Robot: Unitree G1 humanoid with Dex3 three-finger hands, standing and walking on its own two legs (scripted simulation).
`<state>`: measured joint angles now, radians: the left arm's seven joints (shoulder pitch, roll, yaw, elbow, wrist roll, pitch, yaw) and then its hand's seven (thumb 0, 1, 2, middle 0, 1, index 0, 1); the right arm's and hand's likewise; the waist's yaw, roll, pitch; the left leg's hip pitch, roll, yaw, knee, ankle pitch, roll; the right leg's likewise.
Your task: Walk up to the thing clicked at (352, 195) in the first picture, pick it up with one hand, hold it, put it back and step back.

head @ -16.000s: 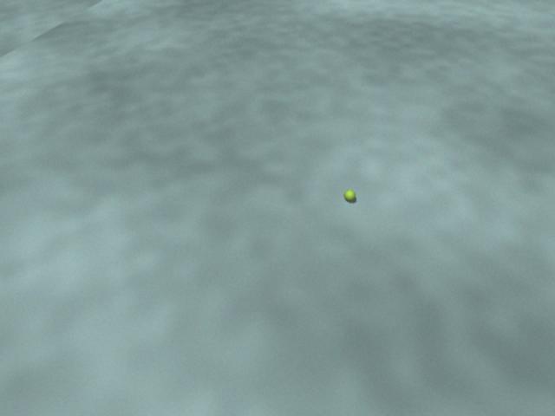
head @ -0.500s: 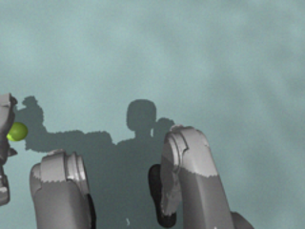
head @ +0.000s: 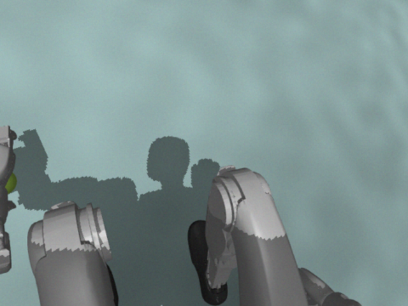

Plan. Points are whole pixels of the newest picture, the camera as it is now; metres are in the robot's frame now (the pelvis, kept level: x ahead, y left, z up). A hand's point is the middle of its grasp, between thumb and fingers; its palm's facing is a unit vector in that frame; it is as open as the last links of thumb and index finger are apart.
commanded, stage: rest palm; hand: left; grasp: from above
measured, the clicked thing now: out of the picture +0.38 +0.31 -0.26
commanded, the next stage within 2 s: close in 1.00 s
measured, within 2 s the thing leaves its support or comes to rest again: neither
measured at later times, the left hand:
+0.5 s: hand (8, 184) +0.37 +0.29 -0.24, palm faces -0.42 -0.11 -0.90, open 14.1 cm
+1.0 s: hand out of the picture +0.37 +0.31 -0.25, palm faces -0.49 -0.16 -0.86, open 13.9 cm
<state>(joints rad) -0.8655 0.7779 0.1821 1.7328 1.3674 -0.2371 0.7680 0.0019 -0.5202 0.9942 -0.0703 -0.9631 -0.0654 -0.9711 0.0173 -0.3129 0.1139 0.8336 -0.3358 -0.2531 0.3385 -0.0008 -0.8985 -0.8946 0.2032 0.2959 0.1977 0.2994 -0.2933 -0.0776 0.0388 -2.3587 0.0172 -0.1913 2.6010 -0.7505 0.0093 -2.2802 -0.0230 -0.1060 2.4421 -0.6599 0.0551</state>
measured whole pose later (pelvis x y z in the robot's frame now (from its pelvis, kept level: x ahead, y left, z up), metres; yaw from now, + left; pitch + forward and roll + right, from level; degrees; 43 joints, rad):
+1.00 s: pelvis +0.00 +0.00 +0.00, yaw -2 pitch +25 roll -14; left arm -0.84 0.87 0.11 1.74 1.28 -0.33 0.72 0.00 -0.46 0.92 -0.06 -1.03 -0.10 -1.01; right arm 0.02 -0.32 0.21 0.83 -0.33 -0.28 0.37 0.00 -0.90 -0.90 0.20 0.30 0.20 0.30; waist -0.29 -0.11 0.14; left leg -2.32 0.02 -0.24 2.63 -0.77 0.01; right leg -2.22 -0.01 -0.15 2.43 -0.66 0.07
